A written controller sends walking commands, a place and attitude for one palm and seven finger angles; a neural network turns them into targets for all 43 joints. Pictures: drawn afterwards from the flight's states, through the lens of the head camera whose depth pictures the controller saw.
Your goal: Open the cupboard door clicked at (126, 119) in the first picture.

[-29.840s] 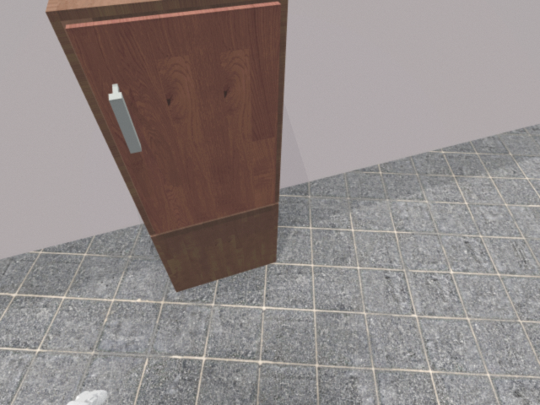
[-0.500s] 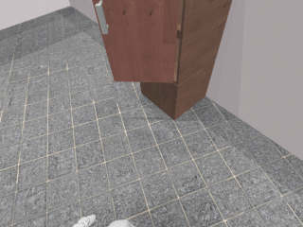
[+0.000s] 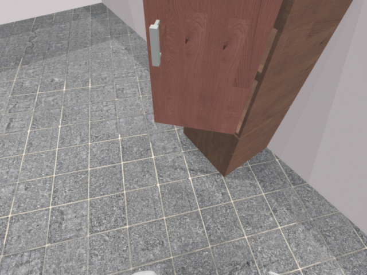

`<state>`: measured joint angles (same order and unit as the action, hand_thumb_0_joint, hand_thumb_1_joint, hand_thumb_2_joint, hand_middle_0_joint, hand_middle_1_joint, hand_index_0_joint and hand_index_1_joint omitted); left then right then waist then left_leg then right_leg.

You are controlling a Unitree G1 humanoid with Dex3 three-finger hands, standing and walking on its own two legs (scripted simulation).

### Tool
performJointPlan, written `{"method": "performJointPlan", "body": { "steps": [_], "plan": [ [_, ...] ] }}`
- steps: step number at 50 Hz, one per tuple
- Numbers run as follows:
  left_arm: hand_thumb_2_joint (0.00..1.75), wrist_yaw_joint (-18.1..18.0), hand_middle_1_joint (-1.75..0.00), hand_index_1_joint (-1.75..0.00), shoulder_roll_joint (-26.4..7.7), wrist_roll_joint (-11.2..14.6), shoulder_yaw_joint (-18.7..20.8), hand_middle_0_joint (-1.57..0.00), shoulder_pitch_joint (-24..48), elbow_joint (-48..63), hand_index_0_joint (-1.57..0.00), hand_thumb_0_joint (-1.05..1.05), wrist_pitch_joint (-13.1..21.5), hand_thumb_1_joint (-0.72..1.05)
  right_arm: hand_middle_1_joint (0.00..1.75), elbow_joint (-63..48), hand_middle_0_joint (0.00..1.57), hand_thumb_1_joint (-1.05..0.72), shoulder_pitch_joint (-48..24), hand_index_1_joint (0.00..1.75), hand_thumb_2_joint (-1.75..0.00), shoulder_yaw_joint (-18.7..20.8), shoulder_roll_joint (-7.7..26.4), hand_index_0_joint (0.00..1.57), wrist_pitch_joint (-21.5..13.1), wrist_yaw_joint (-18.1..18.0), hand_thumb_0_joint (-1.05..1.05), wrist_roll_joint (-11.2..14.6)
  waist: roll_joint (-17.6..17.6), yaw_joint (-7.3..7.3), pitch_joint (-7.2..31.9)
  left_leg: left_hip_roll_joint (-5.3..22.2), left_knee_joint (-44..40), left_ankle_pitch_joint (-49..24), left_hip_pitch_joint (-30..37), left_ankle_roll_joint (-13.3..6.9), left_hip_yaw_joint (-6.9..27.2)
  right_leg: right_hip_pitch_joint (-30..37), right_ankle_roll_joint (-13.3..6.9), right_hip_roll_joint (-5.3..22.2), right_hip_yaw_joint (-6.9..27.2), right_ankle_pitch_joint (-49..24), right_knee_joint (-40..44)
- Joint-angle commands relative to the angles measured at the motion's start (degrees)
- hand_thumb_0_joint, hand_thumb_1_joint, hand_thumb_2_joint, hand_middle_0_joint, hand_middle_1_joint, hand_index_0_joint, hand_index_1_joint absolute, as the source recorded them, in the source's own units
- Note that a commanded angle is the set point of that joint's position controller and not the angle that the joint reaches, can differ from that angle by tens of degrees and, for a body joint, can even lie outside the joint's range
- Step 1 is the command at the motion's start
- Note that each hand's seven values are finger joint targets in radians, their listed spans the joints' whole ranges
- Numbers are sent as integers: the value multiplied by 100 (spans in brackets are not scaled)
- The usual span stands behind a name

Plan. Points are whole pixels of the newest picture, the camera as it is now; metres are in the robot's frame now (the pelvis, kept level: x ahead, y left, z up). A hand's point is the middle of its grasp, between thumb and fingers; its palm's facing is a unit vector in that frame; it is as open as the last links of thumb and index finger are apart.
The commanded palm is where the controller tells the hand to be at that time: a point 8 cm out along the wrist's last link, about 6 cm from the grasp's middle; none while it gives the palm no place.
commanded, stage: take the last steps up to it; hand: left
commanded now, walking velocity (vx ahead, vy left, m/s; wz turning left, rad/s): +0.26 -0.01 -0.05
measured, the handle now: (156, 43) +0.75 +0.17 +0.09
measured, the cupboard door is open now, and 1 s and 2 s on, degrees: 44 44 44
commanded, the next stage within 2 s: come to a stop and stand still in 0.26 s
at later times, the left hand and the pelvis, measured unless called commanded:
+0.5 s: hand (143, 219) +0.26 +0.14 -0.15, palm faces +0.01 -0.98 -0.22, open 7.2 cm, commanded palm none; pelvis +0.17 -0.04 +0.01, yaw -1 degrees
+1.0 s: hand (122, 233) +0.23 +0.19 -0.17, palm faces +0.00 -0.97 -0.23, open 7.4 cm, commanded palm none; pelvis +0.18 -0.01 +0.01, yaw -3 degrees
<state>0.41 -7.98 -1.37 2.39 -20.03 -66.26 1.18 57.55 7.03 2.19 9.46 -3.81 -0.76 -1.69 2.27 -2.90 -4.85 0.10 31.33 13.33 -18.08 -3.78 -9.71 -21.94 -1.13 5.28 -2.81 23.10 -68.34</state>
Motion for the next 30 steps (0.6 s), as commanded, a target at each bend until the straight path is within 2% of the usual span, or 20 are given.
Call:
{"method": "performJointPlan", "body": {
  "steps": [1,3,5,8,12,13,14,15,16,17,18,19,20,21,22,24,27,30],
  "plan": [
    [90,8,-30,-30,-137,-35,105,-20,-141,506,-20,0,37,90,30,79,20,-90,1064,30,-90,71,588,20,-68,-72,0,33,-748,216,313,1620,-2143,-632,580,-439,1301,-907,85,261,206,-699,79],
    [90,8,-30,-30,-137,-29,130,-20,-3,617,-20,0,19,90,30,108,20,-90,1175,30,-90,107,534,20,-94,-80,0,27,-597,190,356,1596,-2173,-1062,784,-519,1182,-1040,142,280,189,-953,483],
    [90,19,-30,-30,-144,-23,122,-20,279,749,-20,0,-6,90,30,127,20,-90,1256,30,-90,99,562,20,-86,-67,0,26,-404,200,261,1594,-2219,-1135,774,-584,1023,-985,172,307,149,-1116,1061],
    [90,41,-30,-30,-210,-10,102,-20,671,905,-20,0,1,90,30,248,20,-90,1407,30,-90,78,589,20,-45,-55,0,12,-700,258,113,1544,-2169,-1277,915,-604,858,-826,144,231,-4,-1199,1966],
    [90,42,-30,-30,-311,-1,51,-20,1088,1059,-20,0,19,90,30,420,20,-90,1683,30,-90,67,647,20,9,-59,0,-29,-647,380,112,1539,-1749,-1858,1196,-554,796,-378,64,13,-234,-1005,2882],
    [90,36,-30,-30,-368,-3,49,-20,1077,1068,-20,0,50,90,30,474,20,-90,1687,30,-90,76,676,20,30,-59,0,-30,-599,356,99,1558,-1517,-1890,1165,-498,804,-123,36,-49,-288,-926,3150],
    [90,34,-30,-30,-389,-7,62,-20,933,1010,-20,0,59,90,30,495,20,-90,1666,30,-90,66,662,20,50,-62,0,-29,-600,268,172,1450,-1257,-1834,1079,-395,700,296,12,-143,-385,-1052,3470],
    [90,24,-30,-30,-493,-6,86,-20,570,902,-20,0,92,90,30,530,20,-90,1650,30,-90,48,625,20,65,-59,0,-3,-431,101,386,1241,-796,-1678,899,-225,589,1025,-22,-233,-431,-1363,3925],
    [90,-8,-30,-30,-777,-10,163,-20,2,707,-20,0,156,90,30,515,20,-90,1606,30,-90,33,528,20,57,-39,0,52,-53,-142,634,905,31,-1218,237,13,340,2151,-184,93,29,-1813,4098],
    [90,-59,-30,-30,-1267,-11,269,-20,-647,503,-20,0,220,90,30,416,20,-90,1716,30,-90,8,327,20,36,4,0,103,975,-274,1058,262,1254,297,-1001,296,-67,3401,-719,1346,1600,-2555,4400],
    [90,-112,-30,-30,-1412,77,289,-20,-992,431,-20,0,217,90,30,275,20,-90,1468,30,-90,22,367,20,102,-8,0,115,1426,-393,1056,21,2609,2396,-1407,427,167,3417,-1267,2090,2337,-3743,4897],
    [90,-170,-30,-30,-1266,75,239,-20,-584,489,-20,0,245,90,30,302,20,-90,1227,30,-90,31,400,20,149,-37,0,127,1229,-281,940,267,3065,2181,-1458,438,759,2890,-1332,2016,2083,-4770,4852],
    [90,-212,-30,-30,-1052,76,168,-20,-124,623,-20,0,224,90,30,307,20,-90,1120,30,-90,15,311,20,183,-74,0,159,674,-88,715,396,3016,1891,-1362,497,937,2511,-1298,1896,1595,-5394,4730],
    [90,-238,-30,-30,-928,71,121,-20,196,710,-20,0,215,90,30,396,20,-90,1137,30,-90,-19,192,20,255,-85,0,163,209,63,710,444,2740,1654,-1045,567,977,2132,-1141,1687,1089,-5730,4708],
    [90,-256,-30,-30,-915,61,91,-20,441,775,-20,0,187,90,30,451,20,-90,1243,30,-90,-42,75,20,352,-76,0,167,222,205,715,411,2412,1482,-695,614,909,1730,-991,1511,656,-5802,4717],
    [90,-286,-30,-30,-890,43,123,-20,695,842,-20,0,140,90,30,521,20,-90,1409,30,-90,-31,-37,20,493,-50,0,175,440,339,685,271,1900,1102,-380,674,750,1436,-816,1228,184,-5903,4678],
    [90,-318,-30,-30,-1011,28,216,-20,675,894,-20,0,10,90,30,356,20,-90,1173,30,-90,70,123,20,620,-29,0,142,617,236,656,126,1555,985,-449,702,624,1533,-843,1218,164,-5531,4554],
    [90,-320,-30,-30,-1145,9,285,-20,808,959,-20,0,-81,90,30,145,20,-90,979,30,-90,141,258,20,654,-26,0,120,745,281,543,68,1009,747,-355,688,584,1454,-801,1198,170,-5264,4341]
  ]
}}
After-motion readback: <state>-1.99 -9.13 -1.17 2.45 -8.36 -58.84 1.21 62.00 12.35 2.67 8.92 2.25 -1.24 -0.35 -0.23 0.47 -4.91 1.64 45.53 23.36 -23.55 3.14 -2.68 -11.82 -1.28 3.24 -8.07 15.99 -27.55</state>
